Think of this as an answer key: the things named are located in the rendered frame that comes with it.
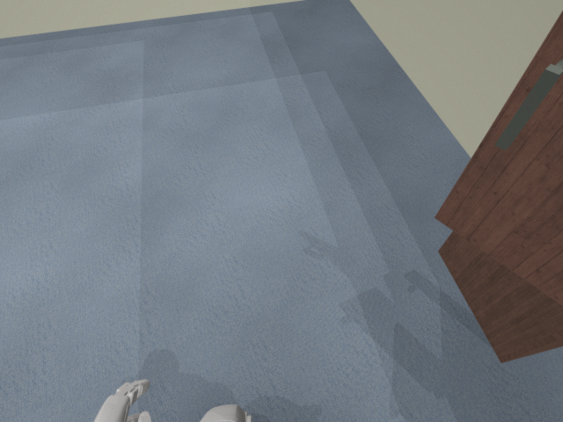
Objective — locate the cupboard door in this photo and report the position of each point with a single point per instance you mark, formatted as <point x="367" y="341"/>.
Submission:
<point x="509" y="203"/>

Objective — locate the robot left thigh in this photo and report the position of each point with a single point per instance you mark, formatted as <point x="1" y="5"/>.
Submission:
<point x="227" y="413"/>

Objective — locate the robot left hand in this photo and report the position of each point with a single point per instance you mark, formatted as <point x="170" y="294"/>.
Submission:
<point x="115" y="408"/>

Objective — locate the handle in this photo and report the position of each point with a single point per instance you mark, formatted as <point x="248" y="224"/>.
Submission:
<point x="530" y="104"/>

